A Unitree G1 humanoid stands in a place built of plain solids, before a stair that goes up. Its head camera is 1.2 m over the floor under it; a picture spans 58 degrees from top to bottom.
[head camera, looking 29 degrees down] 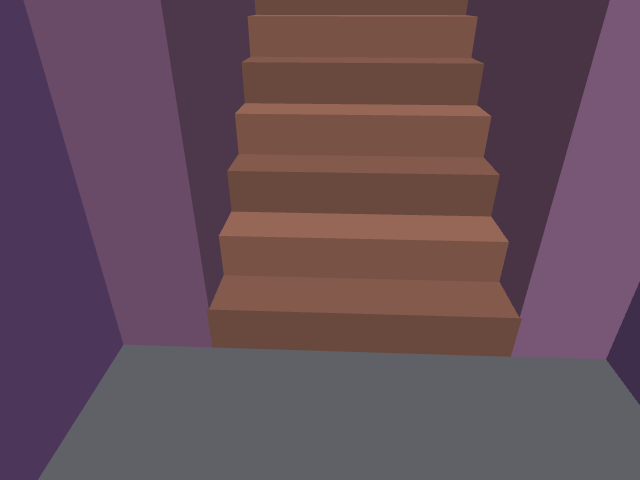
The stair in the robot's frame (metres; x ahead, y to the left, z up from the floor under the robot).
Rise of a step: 0.19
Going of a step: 0.23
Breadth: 1.16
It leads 3 degrees to the right of straight ahead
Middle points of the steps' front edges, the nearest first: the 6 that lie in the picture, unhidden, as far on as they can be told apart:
1.26 -0.15 0.19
1.50 -0.16 0.38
1.73 -0.18 0.57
1.96 -0.19 0.75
2.19 -0.20 0.94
2.42 -0.21 1.13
